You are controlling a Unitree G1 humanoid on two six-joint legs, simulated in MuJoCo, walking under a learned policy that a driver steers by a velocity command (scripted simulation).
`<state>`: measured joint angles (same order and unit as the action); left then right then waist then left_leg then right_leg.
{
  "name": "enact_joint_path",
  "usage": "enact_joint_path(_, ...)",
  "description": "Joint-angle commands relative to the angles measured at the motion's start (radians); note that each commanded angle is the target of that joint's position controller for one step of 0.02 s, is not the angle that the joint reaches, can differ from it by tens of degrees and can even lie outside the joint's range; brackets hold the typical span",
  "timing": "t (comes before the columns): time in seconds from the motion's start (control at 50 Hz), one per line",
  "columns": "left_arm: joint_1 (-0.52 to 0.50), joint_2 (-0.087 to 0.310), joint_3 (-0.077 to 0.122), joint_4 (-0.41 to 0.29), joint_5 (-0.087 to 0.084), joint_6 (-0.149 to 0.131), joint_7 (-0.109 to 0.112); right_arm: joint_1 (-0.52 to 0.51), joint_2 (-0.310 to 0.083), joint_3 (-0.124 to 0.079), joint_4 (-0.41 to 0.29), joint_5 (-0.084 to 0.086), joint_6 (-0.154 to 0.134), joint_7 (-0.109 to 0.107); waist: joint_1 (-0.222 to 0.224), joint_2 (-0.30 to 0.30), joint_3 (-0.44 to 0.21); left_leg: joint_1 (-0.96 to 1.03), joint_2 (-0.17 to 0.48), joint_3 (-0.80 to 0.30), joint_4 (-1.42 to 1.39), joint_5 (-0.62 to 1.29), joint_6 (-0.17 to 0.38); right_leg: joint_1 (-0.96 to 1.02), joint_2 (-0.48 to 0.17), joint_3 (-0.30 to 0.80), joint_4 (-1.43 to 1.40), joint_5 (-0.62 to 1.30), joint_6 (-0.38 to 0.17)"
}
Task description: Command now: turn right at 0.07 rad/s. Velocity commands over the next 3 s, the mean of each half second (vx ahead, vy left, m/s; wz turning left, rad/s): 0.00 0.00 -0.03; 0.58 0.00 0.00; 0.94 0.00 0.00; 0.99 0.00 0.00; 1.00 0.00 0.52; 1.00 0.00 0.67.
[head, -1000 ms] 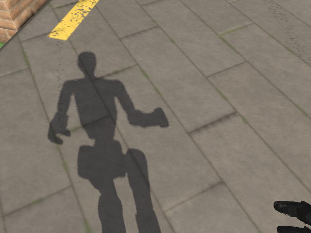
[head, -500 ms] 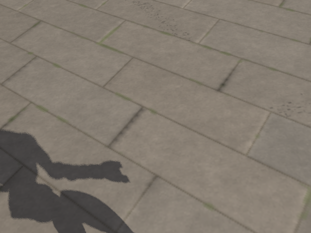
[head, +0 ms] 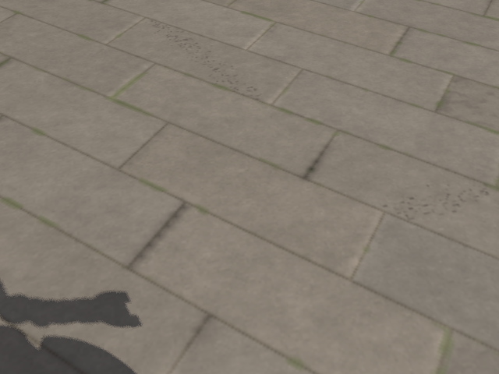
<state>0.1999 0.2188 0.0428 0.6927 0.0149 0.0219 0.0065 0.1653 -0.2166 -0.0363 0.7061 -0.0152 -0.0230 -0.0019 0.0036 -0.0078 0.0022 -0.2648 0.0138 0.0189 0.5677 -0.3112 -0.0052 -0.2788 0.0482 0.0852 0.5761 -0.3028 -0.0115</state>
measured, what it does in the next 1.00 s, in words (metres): walks ahead: right foot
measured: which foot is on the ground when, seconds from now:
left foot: down 0.00-0.84, up 0.86-1.00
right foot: down 0.00-0.56, up 0.58-0.82, down 0.84-1.00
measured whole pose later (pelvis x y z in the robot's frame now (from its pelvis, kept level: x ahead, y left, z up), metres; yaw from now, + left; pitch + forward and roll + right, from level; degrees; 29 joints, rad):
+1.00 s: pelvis +0.16 -0.06 +0.01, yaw +0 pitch +3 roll +0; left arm 0.42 0.23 0.04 0.80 0.04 -0.08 -0.02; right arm 0.24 -0.27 -0.06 0.74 -0.05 -0.04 0.06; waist 0.03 0.05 -0.06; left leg -0.58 0.06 -0.01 1.16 -0.23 0.07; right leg -0.20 0.03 -0.05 0.44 -0.30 -0.05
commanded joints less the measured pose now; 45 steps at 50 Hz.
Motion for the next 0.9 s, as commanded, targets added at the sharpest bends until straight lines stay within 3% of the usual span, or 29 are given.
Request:
enact_joint_path(0.02,-0.033,0.086,0.030,-0.072,-0.002,-0.018,0.001,-0.029,-0.105,-0.024,-0.078,0.002,-0.014,-0.006,-0.008,0.031,-0.054,0.026,0.069,-0.073,-0.092,0.159,0.044,0.014,-0.060,0.063,-0.069,0.179,-0.031)
enact_joint_path(0.14,-0.012,0.082,0.035,-0.057,-0.002,-0.021,0.008,-0.025,-0.093,-0.020,-0.083,0.004,-0.012,-0.003,-0.008,-0.003,-0.049,0.028,0.057,-0.065,-0.083,0.165,0.047,0.027,-0.066,0.068,-0.071,0.202,-0.020)
enact_joint_path(0.5,0.009,0.060,0.042,-0.028,-0.005,-0.017,0.032,0.011,-0.069,-0.021,-0.045,0.007,-0.022,-0.003,-0.002,0.010,-0.029,0.009,0.046,-0.063,-0.109,0.155,0.050,0.069,-0.069,0.062,-0.073,0.227,0.000)
enact_joint_path(0.52,0.045,0.054,0.043,-0.011,-0.007,-0.014,0.032,0.046,-0.079,-0.027,-0.029,0.008,-0.017,-0.005,-0.003,0.029,-0.070,0.029,0.035,-0.061,-0.128,-0.043,0.065,0.071,-0.035,0.022,-0.051,0.039,-0.006)
enact_joint_path(0.54,0.066,0.071,0.052,-0.005,-0.017,-0.016,0.029,0.089,-0.123,-0.044,-0.015,0.023,-0.010,-0.007,-0.015,0.068,-0.035,0.030,0.054,-0.118,-0.169,-0.345,0.106,-0.015,0.002,-0.022,0.001,-0.219,-0.019)
enact_joint_path(0.56,0.027,0.082,0.054,-0.027,-0.026,-0.031,0.023,0.150,-0.156,-0.053,0.001,0.036,-0.010,-0.012,-0.041,0.118,0.039,0.045,0.150,-0.274,-0.262,-0.595,0.171,-0.169,0.003,-0.048,0.087,-0.322,-0.025)
enact_joint_path(0.58,-0.030,0.060,0.046,-0.058,-0.053,-0.055,0.015,0.186,-0.205,-0.065,0.014,0.042,-0.018,-0.016,-0.051,0.202,0.110,0.062,0.306,-0.502,-0.394,-0.760,0.259,-0.290,-0.010,-0.110,0.214,-0.237,-0.025)
enact_joint_path(0.6,-0.115,0.078,0.046,-0.085,-0.065,-0.077,0.009,0.204,-0.227,-0.072,0.024,0.041,-0.032,-0.023,-0.081,0.192,0.182,0.053,0.399,-0.649,-0.462,-0.710,0.314,-0.408,-0.074,-0.050,0.335,-0.218,-0.037)
enact_joint_path(0.62,-0.147,0.091,0.052,-0.097,-0.064,-0.094,0.005,0.211,-0.221,-0.070,0.028,0.030,-0.050,-0.026,-0.084,0.148,0.184,0.116,0.425,-0.675,-0.470,-0.609,0.319,-0.513,-0.116,-0.011,0.423,-0.206,-0.048)
enact_joint_path(0.66,-0.093,0.078,0.050,-0.076,-0.051,-0.116,-0.005,0.172,-0.184,-0.060,0.015,0.029,-0.068,-0.021,-0.050,0.096,0.087,0.214,0.365,-0.553,-0.438,-0.442,0.267,-0.554,-0.157,-0.007,0.448,-0.122,-0.060)
enact_joint_path(0.72,-0.067,0.046,0.036,-0.050,-0.036,-0.128,-0.020,0.107,-0.188,-0.060,0.002,0.045,-0.061,-0.008,-0.029,0.140,0.031,0.058,0.204,-0.243,-0.438,-0.207,0.188,-0.256,-0.117,-0.106,0.203,-0.022,-0.026)
enact_joint_path(0.74,-0.079,0.044,0.031,-0.057,0.047,-0.093,-0.061,0.127,-0.206,-0.069,0.027,-0.025,-0.049,0.012,-0.029,0.130,0.028,-0.002,0.137,-0.151,-0.442,-0.223,0.174,-0.140,-0.058,-0.170,0.101,-0.046,-0.013)
enact_joint_path(0.76,-0.062,0.048,0.036,-0.053,0.042,-0.076,-0.074,0.138,-0.218,-0.078,0.035,-0.028,-0.043,0.021,-0.028,0.170,0.034,-0.029,0.138,-0.133,-0.431,-0.226,0.179,-0.061,-0.037,-0.203,0.049,-0.025,-0.008)
enact_joint_path(0.78,-0.017,0.056,0.037,-0.042,0.026,-0.069,-0.074,0.134,-0.218,-0.081,0.039,-0.015,-0.038,0.025,-0.005,0.161,0.032,-0.073,0.154,-0.129,-0.405,-0.256,0.180,0.037,-0.031,-0.224,-0.003,0.048,-0.011)
enact_joint_path(0.82,0.171,0.099,0.053,0.020,0.021,-0.074,-0.053,0.107,-0.191,-0.073,0.038,-0.010,-0.037,0.028,0.093,0.064,0.009,-0.222,0.129,-0.093,-0.224,-0.236,0.165,0.301,-0.011,-0.229,-0.043,0.042,-0.024)
enact_joint_path(0.84,0.385,0.159,0.072,0.080,0.032,-0.089,-0.037,0.052,-0.133,-0.053,0.020,-0.028,-0.040,0.028,0.210,-0.107,-0.057,-0.349,0.044,-0.005,0.137,-0.144,0.144,0.495,-0.101,-0.096,-0.094,-0.093,-0.037)
enact_joint_path(0.86,0.498,0.279,0.080,0.072,0.059,-0.106,-0.022,-0.038,0.005,-0.014,-0.063,-0.023,-0.053,0.022,0.245,-0.370,-0.097,-0.569,-0.067,-0.031,0.558,-0.286,0.121,0.521,-0.379,0.394,-0.297,-0.551,-0.080)
enact_joint_path(0.88,0.363,0.289,0.078,0.037,0.053,-0.100,-0.012,0.005,-0.034,-0.022,-0.092,-0.002,-0.058,0.023,0.154,-0.284,-0.052,-0.723,-0.095,-0.162,0.708,-0.175,0.138,0.425,-0.460,0.785,-0.477,-0.758,-0.172)
enact_joint_path(0.9,0.246,0.252,0.068,0.021,0.036,-0.099,-0.014,-0.012,-0.090,-0.031,-0.092,-0.007,-0.055,0.029,0.080,-0.134,0.038,-0.777,0.010,-0.151,0.747,-0.033,0.136,0.367,-0.467,0.674,-0.438,-0.681,-0.182)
